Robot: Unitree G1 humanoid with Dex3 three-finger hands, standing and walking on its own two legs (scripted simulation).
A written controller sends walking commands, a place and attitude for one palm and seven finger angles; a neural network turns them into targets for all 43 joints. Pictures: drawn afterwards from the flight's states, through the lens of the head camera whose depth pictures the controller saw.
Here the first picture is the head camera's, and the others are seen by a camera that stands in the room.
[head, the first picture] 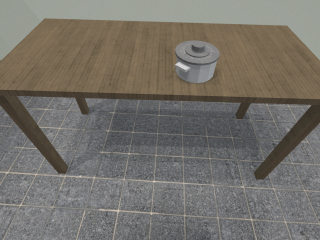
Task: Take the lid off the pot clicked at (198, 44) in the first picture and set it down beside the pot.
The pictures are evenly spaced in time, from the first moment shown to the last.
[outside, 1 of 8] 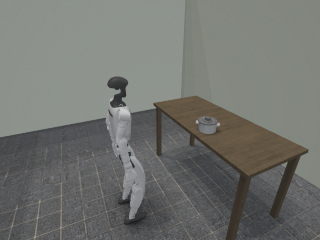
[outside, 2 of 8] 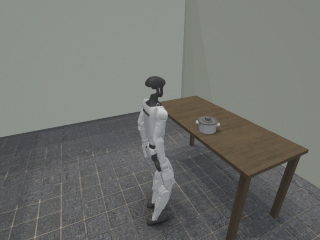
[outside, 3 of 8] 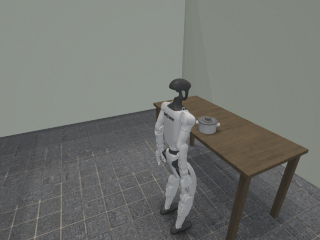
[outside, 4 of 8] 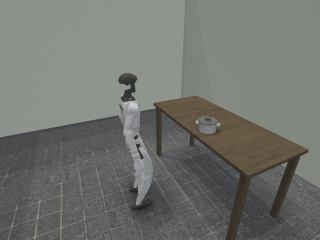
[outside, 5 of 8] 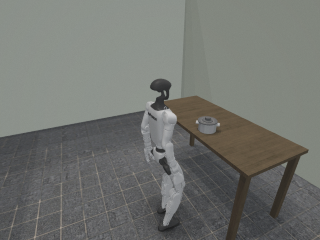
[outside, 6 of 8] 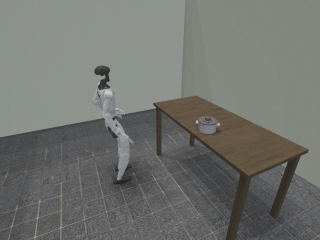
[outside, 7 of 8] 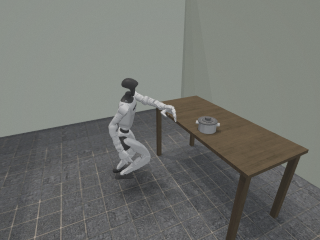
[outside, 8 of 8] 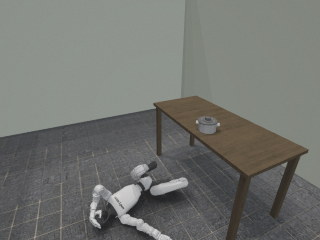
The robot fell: yes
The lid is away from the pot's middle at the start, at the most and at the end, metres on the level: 0.00 0.00 0.00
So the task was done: no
